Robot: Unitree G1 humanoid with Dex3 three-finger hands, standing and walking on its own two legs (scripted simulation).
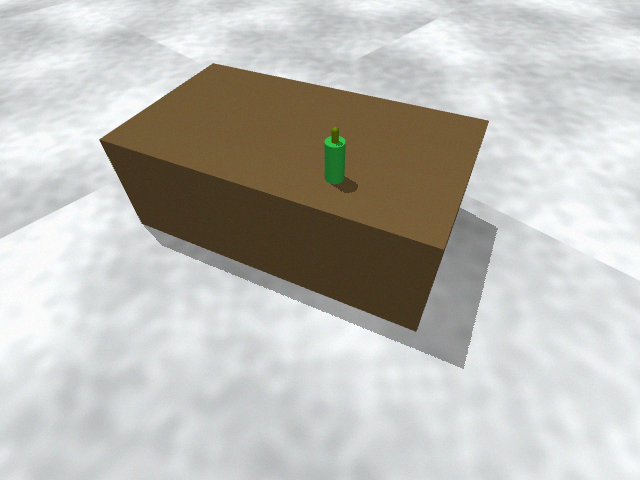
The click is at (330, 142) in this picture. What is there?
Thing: necked bottle
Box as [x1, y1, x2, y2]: [325, 127, 345, 183]
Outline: 333,127 331,130 331,135 325,139 325,179 330,183 338,183 343,179 345,141 342,137 338,135 338,129 336,127
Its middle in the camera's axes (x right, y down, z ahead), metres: +0.06 -0.26 +1.20
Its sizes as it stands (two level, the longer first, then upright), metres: 0.063 0.063 0.187
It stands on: a support 0.45 m high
